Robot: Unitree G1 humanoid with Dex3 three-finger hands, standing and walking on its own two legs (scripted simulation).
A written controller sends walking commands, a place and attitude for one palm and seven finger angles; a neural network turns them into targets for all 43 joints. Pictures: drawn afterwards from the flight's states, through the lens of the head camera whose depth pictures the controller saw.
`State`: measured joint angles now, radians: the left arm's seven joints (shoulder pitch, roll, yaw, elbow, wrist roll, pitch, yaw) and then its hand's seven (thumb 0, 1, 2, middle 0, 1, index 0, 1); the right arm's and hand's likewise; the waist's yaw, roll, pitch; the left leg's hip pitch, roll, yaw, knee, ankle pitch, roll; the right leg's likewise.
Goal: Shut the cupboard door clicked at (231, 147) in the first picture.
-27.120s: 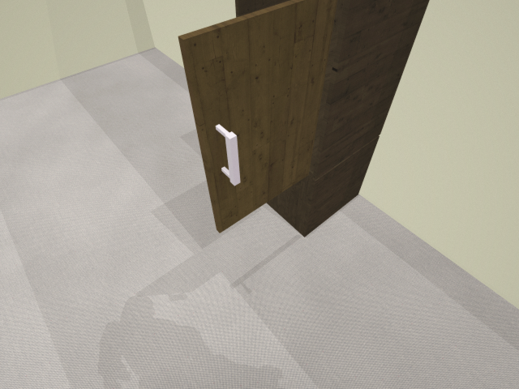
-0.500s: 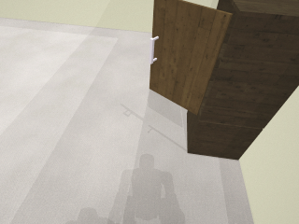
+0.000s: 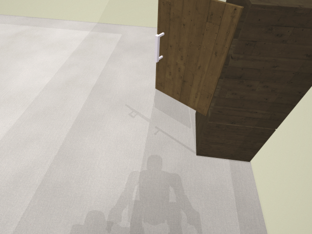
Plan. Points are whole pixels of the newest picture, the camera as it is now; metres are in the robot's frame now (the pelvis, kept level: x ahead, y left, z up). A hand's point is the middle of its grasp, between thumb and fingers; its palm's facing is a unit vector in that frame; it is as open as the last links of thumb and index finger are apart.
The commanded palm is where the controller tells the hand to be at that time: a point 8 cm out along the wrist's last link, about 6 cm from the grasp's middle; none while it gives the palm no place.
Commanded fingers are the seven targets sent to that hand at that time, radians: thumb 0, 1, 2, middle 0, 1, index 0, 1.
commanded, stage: look to check the result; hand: left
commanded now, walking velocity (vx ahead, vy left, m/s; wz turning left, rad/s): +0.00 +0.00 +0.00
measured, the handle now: (159, 47) +1.01 +0.03 -0.03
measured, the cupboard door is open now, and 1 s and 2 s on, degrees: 58 58 58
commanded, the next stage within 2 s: walk to a spot facing it in 0.10 s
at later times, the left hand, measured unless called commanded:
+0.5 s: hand out of the picture +0.06 +0.21 -0.18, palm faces +0.08 -0.96 -0.27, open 7.4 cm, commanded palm none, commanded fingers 0.00 0.90 0.90 -0.20 -0.30 -0.20 -0.30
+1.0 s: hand out of the picture +0.03 +0.23 -0.17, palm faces +0.36 -0.89 -0.26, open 7.4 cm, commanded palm none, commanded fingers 0.00 0.90 0.90 -0.20 -0.30 -0.20 -0.30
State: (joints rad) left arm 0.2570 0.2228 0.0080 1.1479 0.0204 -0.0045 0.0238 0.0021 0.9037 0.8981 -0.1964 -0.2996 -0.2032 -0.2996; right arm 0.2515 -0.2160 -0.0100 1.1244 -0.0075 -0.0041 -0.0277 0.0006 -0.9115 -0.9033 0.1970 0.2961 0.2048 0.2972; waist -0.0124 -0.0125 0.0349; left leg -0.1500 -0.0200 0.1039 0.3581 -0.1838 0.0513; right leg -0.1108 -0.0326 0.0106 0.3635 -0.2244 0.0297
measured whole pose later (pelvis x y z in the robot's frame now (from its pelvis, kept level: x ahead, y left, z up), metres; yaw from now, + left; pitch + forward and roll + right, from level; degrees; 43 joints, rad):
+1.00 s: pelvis +0.01 -0.01 +0.00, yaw +23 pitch +2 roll -2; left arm 0.13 0.25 0.07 0.90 0.02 0.05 0.02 0.00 0.90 0.90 -0.20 -0.30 -0.20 -0.30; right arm 0.25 -0.21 -0.05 0.95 -0.03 0.05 -0.01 0.00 -0.91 -0.90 0.20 0.30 0.21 0.30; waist -0.04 0.01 0.08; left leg -0.32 -0.06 -0.13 0.45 -0.15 0.03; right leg -0.42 -0.03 0.02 0.83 -0.40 0.07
